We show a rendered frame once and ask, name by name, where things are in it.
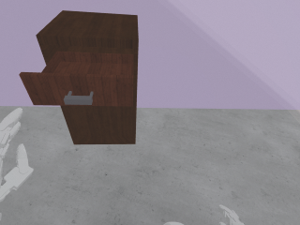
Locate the handle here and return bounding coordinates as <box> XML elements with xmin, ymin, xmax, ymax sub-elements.
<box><xmin>64</xmin><ymin>91</ymin><xmax>94</xmax><ymax>105</ymax></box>

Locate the left robot hand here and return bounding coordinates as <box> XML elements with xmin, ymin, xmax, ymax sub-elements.
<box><xmin>0</xmin><ymin>107</ymin><xmax>34</xmax><ymax>202</ymax></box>

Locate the right robot hand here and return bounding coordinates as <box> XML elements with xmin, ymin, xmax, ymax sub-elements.
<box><xmin>218</xmin><ymin>204</ymin><xmax>245</xmax><ymax>225</ymax></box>

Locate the drawer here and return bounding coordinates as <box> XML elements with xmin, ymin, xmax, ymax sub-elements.
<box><xmin>19</xmin><ymin>52</ymin><xmax>134</xmax><ymax>107</ymax></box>

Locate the cabinet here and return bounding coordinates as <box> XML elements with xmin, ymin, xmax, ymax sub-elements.
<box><xmin>36</xmin><ymin>10</ymin><xmax>139</xmax><ymax>144</ymax></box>

